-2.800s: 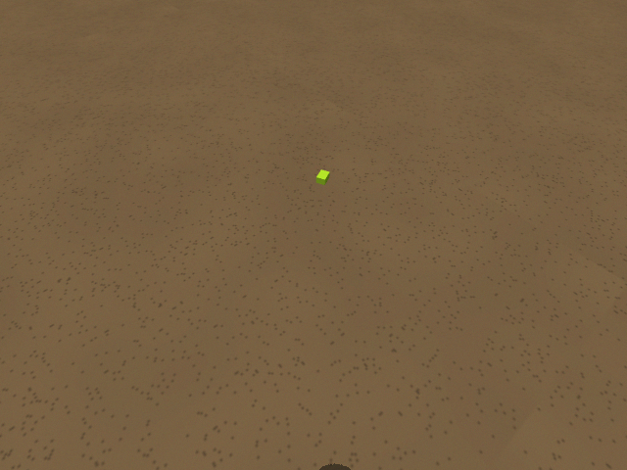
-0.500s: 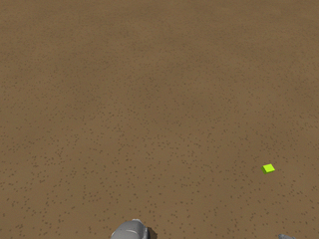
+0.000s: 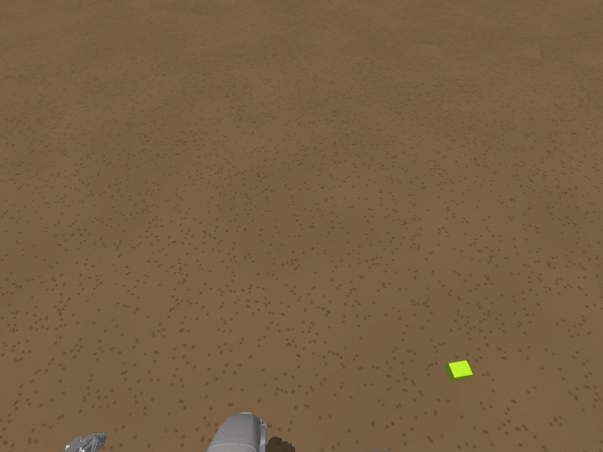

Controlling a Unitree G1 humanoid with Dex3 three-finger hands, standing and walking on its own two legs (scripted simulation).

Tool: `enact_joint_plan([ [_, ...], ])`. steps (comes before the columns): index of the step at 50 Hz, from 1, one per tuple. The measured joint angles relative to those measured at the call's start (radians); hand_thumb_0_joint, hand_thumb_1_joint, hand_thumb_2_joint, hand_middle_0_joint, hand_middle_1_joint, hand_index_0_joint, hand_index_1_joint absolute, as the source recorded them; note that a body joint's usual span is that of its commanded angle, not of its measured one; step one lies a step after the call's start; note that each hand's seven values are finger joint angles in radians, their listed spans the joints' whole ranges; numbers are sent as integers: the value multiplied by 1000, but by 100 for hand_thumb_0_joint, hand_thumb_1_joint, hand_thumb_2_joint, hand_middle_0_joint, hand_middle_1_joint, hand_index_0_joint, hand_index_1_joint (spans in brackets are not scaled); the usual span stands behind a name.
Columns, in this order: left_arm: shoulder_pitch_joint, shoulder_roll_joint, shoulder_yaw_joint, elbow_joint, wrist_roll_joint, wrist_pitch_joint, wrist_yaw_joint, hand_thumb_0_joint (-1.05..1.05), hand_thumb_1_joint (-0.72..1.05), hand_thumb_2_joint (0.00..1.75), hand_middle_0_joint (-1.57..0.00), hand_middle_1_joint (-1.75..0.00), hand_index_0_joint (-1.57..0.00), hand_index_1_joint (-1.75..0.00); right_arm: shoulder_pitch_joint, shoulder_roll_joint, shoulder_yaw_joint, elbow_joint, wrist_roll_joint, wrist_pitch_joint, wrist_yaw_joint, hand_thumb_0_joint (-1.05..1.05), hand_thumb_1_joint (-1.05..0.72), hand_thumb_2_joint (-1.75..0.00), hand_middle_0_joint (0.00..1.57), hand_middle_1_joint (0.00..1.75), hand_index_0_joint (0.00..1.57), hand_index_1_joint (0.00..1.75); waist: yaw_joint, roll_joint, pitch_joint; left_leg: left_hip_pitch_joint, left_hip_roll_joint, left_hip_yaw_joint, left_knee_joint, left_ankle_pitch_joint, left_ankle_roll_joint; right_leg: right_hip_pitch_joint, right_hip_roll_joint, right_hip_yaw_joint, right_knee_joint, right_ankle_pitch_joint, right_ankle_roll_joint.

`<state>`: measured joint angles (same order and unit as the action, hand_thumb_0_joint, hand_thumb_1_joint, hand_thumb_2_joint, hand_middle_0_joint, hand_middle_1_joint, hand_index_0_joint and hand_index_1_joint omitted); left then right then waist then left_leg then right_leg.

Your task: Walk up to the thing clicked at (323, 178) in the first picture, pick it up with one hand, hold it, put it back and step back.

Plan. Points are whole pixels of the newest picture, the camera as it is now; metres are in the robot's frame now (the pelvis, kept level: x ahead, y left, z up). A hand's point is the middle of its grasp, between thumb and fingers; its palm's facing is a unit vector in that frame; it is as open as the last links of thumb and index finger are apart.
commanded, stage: walk up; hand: left
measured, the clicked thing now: (458, 370) +0.47 -0.49 -0.72
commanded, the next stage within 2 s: none
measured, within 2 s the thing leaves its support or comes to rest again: neither
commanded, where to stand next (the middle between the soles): +0.17 -0.83 m, yaw +19 degrees
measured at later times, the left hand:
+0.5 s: hand out of the picture +0.12 +0.08 -0.16, palm faces +0.07 -0.94 -0.34, open 7.4 cm
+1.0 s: hand out of the picture +0.08 -0.19 -0.15, palm faces +0.21 -0.91 -0.36, open 7.4 cm
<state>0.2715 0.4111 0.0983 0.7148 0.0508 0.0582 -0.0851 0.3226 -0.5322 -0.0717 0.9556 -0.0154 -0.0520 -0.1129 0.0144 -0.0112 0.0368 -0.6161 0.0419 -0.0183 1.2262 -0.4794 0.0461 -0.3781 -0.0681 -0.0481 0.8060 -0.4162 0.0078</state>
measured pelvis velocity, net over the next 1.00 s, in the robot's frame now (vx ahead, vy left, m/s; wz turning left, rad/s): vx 0.10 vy -0.47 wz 0.29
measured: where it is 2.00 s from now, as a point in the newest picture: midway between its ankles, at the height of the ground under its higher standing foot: outside the picture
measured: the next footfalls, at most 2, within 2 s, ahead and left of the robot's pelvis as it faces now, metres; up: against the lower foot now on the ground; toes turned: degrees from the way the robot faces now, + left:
left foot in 0.18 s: +0.14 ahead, +0.00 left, +0.00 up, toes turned +9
right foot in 0.58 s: +0.17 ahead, -0.46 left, +0.00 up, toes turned +9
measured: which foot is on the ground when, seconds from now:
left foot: up 0.00-0.16, down 0.18-0.60, up 0.62-0.94, down 0.96-1.00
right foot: down 0.00-0.18, up 0.20-0.56, down 0.58-0.98, up 1.00-1.00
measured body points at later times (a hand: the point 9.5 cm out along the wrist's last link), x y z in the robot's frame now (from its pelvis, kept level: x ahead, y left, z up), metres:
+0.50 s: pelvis +0.06 -0.23 -0.01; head +0.07 -0.17 +0.43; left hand +0.11 +0.12 -0.13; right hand +0.14 -0.59 -0.06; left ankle +0.10 -0.02 -0.70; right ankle +0.13 -0.43 -0.66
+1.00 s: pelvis +0.10 -0.47 +0.00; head +0.14 -0.43 +0.44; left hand +0.07 -0.14 -0.12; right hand +0.24 -0.78 -0.09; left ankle +0.09 -0.37 -0.71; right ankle +0.13 -0.48 -0.70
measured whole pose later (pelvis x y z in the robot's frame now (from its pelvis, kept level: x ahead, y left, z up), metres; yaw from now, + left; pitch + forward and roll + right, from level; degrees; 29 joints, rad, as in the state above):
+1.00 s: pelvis +0.10 -0.47 +0.00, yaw +17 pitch -1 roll +3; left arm 0.25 0.45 0.07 0.72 0.07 0.09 -0.05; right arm 0.33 -0.39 -0.01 0.89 0.00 -0.07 -0.10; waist 0.07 -0.12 0.15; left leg -0.36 -0.06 0.05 0.71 -0.34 0.04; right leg -0.42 0.05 -0.14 0.83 -0.41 -0.08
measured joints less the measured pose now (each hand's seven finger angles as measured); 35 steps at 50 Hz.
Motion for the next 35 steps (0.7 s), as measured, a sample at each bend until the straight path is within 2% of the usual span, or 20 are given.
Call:
enact_joint_plan([
  [3,32,9,3,23,7,4,7,1,90,89,-20,-30,-21,-30,-12,28,17,-26,11,-35,11,1,-90,-90,21,30,20,30,39,-6,9,12,-37,92,-119,31,7,50,27,-38,-76,19,-51],
  [6,48,36,13,21,14,6,14,1,90,90,-20,-30,-21,-30,-14,65,39,-46,13,-49,21,1,-90,-90,21,30,20,30,72,-26,31,60,-58,135,-291,70,22,83,59,-86,-106,12,-80],
  [9,57,62,11,8,17,22,16,1,90,90,-20,-30,-21,-30,11,93,56,-75,15,-64,23,1,-90,-90,21,30,21,30,88,-53,44,166,-73,145,-517,231,42,83,83,-131,-56,-39,-105],
  [10,53,67,12,9,15,26,19,1,90,90,-20,-30,-21,-30,16,103,56,-83,9,-68,19,0,-90,-90,21,30,21,30,80,-77,55,174,-87,138,-522,220,51,65,75,-126,2,-62,-105],
  [12,40,52,5,11,17,40,25,1,91,90,-20,-30,-20,-30,20,109,58,-103,0,-58,9,0,-90,-90,21,30,21,30,64,-103,76,168,-96,123,-484,197,39,3,86,-54,160,-87,-61],
  [13,41,41,-4,11,19,45,25,1,91,90,-20,-30,-20,-30,18,105,60,-109,5,-52,7,0,-90,-90,21,30,21,30,55,-103,80,170,-86,114,-474,191,32,-36,93,-24,250,-101,-40],
  [15,44,28,-22,14,20,50,17,1,91,90,-20,-30,-20,-30,10,103,57,-116,15,-41,1,0,-90,-90,21,30,21,30,33,-102,81,189,-59,92,-479,190,13,-101,85,20,381,-89,-19],
  [18,25,33,-25,13,13,51,1,1,91,90,-20,-30,-21,-30,29,100,52,-130,16,-45,1,0,-89,-90,21,30,21,30,1,-109,71,202,-25,44,-492,197,-14,-161,34,94,425,-34,-9],
  [22,-11,72,-6,-8,5,43,-10,1,90,90,-20,-30,-21,-30,57,79,49,-124,1,-45,17,0,-89,-90,21,30,21,30,-16,-120,65,179,28,-23,-454,175,-28,-183,-27,167,364,10,-2],
  [25,-34,110,12,-12,2,48,-13,1,91,90,-20,-30,-21,-30,71,56,40,-117,-15,-39,26,0,-89,-90,21,30,21,30,-29,-124,53,140,69,-76,-411,148,-29,-173,-49,169,295,-9,4],
  [28,-42,145,28,-13,-2,48,-13,1,91,90,-20,-30,-21,-30,71,27,28,-106,-27,-27,27,1,-89,-90,21,30,21,30,-39,-114,40,92,117,-136,-374,127,-31,-134,-44,123,208,-43,2],
  [29,-40,152,34,-13,-3,42,-11,1,91,90,-20,-30,-21,-30,67,16,23,-99,-29,-20,25,1,-89,-90,21,30,21,30,-37,-106,37,74,135,-157,-358,117,-25,-111,-34,103,162,-56,15],
  [30,-44,141,39,-9,0,34,-7,1,91,90,-20,-30,-21,-30,54,-1,16,-84,-31,-9,20,1,-89,-90,21,30,21,30,-34,-72,50,60,156,-200,-329,78,-4,-111,-4,72,179,-72,33],
  [31,-42,127,35,-8,8,25,-3,0,91,90,-20,-30,-20,-30,43,-14,7,-65,-27,4,12,1,-89,-90,21,30,21,30,-29,-44,57,35,146,-244,-259,2,8,-117,16,44,208,-83,33],
  [32,-38,110,26,-6,12,19,2,0,91,90,-20,-30,-20,-30,34,-16,-3,-44,-21,21,1,1,-89,-90,21,30,21,30,-22,-33,58,6,108,-255,-163,-46,7,-122,20,27,224,-89,27],
  [35,-20,40,-11,33,3,25,15,0,91,90,-20,-30,-20,-30,-7,-2,-13,4,2,38,-19,1,-90,-90,21,30,21,30,9,-8,55,-27,8,-150,34,-33,1,-81,33,6,141,-43,-6],
])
